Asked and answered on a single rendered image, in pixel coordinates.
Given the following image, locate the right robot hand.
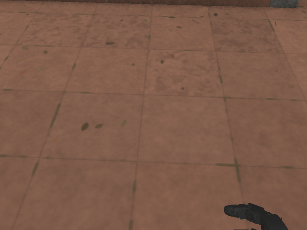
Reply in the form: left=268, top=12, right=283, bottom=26
left=224, top=203, right=289, bottom=230

